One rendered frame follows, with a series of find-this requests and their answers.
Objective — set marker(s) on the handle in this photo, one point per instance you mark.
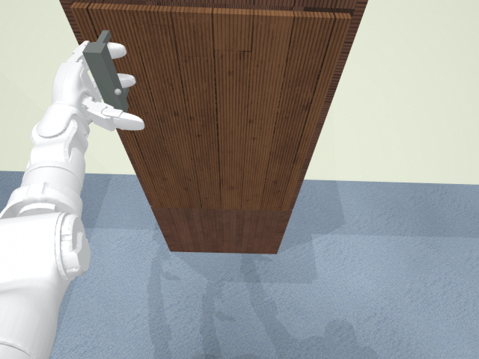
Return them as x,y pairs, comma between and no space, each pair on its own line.
100,63

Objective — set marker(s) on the cupboard door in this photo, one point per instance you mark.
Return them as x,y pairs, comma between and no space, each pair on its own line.
230,98

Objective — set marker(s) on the robot left forearm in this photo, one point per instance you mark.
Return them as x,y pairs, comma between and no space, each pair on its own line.
55,173

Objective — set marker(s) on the left robot upper arm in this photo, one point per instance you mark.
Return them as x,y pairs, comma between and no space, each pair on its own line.
39,256

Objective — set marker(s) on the left robot hand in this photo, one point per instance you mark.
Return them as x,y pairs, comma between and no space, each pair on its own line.
72,86

